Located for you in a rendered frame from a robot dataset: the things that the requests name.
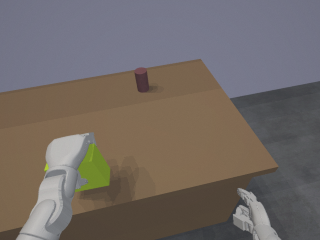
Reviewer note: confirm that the robot right hand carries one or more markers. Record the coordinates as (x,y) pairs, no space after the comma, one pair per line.
(246,218)

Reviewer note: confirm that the sponge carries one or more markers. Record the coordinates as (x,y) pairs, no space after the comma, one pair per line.
(94,168)

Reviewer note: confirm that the left robot forearm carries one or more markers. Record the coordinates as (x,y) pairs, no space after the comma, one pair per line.
(53,211)

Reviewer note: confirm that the right robot forearm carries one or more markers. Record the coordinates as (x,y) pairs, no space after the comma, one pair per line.
(264,232)

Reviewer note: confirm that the robot left hand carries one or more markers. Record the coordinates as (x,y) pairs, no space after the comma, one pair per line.
(70,151)

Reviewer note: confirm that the table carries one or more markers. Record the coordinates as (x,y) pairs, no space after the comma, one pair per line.
(177,153)

